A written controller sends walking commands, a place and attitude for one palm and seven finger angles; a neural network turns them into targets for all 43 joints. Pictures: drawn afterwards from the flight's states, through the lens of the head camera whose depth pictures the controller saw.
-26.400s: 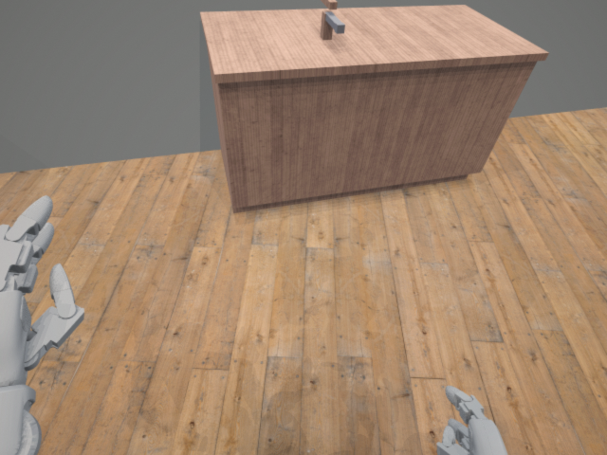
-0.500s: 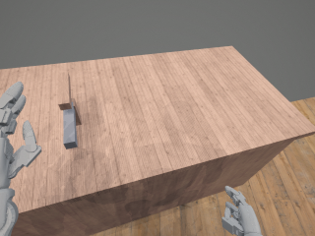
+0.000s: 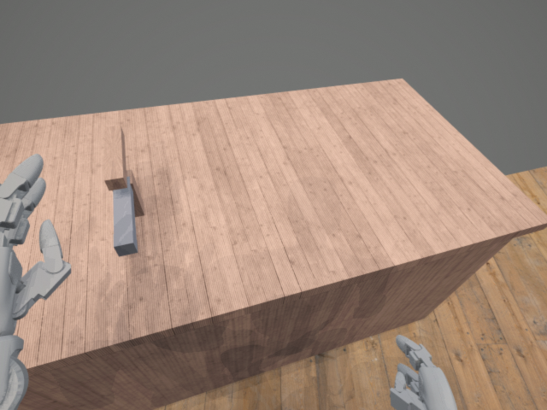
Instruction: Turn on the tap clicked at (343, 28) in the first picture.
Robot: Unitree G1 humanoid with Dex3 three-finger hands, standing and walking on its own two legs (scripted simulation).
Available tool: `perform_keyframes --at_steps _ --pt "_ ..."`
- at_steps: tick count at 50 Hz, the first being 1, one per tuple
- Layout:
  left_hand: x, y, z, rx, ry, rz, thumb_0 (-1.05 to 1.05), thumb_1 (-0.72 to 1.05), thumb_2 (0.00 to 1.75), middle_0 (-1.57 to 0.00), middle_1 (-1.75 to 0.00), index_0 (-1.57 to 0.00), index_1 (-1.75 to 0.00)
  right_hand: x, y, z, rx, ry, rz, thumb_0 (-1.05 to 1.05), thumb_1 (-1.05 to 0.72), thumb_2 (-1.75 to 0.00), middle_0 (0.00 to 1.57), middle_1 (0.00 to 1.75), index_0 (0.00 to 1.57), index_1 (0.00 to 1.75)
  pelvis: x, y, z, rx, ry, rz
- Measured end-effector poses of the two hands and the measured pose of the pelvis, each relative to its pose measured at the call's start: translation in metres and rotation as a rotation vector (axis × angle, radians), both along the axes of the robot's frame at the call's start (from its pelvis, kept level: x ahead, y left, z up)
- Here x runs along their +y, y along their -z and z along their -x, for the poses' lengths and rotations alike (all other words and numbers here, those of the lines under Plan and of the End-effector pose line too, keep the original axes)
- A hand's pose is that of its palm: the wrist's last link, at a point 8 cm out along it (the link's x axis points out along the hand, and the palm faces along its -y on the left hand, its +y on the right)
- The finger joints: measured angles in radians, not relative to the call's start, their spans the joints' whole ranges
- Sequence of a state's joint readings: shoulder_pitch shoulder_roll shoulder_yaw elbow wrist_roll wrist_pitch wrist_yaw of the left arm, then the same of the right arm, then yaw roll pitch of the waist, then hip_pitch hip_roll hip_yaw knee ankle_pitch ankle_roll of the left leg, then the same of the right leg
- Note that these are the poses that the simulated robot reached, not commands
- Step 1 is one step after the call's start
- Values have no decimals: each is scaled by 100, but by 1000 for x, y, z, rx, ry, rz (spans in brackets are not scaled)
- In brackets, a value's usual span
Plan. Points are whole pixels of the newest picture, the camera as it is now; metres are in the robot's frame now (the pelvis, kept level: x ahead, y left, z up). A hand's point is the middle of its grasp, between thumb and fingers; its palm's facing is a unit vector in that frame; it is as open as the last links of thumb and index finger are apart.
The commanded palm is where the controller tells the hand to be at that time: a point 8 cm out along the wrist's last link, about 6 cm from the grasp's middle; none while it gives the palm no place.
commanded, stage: look again from close up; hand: left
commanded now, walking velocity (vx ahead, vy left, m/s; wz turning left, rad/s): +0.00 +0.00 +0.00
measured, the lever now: (125, 243) +0.33 +0.26 +0.03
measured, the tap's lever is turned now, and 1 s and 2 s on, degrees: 0 0 0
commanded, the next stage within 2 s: turn the palm inward beside the body in 0.20 s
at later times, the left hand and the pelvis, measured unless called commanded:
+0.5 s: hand (54, 240) +0.24 +0.26 +0.18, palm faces +0.41 -0.85 -0.33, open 7.4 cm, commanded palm +0.16 +0.27 +0.17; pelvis +0.00 -0.02 -0.01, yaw +2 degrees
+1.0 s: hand (117, 288) +0.21 +0.19 +0.14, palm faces +0.45 -0.83 -0.32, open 7.4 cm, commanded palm +0.14 +0.24 +0.15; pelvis +0.01 -0.08 -0.02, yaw +5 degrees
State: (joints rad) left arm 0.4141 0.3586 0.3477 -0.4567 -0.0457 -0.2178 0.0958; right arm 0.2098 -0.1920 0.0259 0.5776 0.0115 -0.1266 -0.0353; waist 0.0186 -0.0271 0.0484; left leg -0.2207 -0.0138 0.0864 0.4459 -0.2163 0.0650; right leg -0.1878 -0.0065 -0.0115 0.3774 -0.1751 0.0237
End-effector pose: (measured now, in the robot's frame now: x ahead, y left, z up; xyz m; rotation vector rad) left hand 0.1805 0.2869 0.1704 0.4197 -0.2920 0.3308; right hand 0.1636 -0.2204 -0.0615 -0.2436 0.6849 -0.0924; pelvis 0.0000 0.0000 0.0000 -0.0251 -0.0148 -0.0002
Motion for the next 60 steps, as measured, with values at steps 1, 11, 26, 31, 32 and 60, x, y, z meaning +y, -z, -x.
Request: perform_keyframes --at_steps 1,11,26,31,32,60 --pt "-1 -1 0 1 2 -5 1 89 90 -21 -30 -21 -31 -1 0 1 -1 3 -1 1 -90 -90 20 30 21 30 0 0 0 0 0 0" --pt "-2 1 4 20 -8 -11 1 89 90 -21 -30 -21 -31 -7 1 3 4 10 1 1 -90 -90 20 30 21 30 -3 -1 1 3 0 0" --pt "2 -8 -13 131 -70 58 1 90 90 -20 -30 -21 -30 -10 10 -25 -38 -115 -44 1 -90 -90 20 30 21 30 -18 8 4 -3 -34 -23" --pt "-32 21 20 157 -41 76 1 89 90 -20 -30 -21 -31 -17 5 -39 -97 -137 -31 1 -90 -90 20 30 21 30 -33 15 7 8 -42 -29" --pt "-34 20 27 128 -63 70 2 89 90 -21 -30 -21 -31 -19 6 -41 -100 -148 -25 1 -90 -90 20 30 21 30 -38 16 8 9 -48 -28" --pt "-55 24 31 137 -199 153 1 89 90 -21 -30 -21 -31 -82 38 -52 -51 -84 -15 1 -90 -90 20 30 21 30 -79 24 -24 58 -91 -33"
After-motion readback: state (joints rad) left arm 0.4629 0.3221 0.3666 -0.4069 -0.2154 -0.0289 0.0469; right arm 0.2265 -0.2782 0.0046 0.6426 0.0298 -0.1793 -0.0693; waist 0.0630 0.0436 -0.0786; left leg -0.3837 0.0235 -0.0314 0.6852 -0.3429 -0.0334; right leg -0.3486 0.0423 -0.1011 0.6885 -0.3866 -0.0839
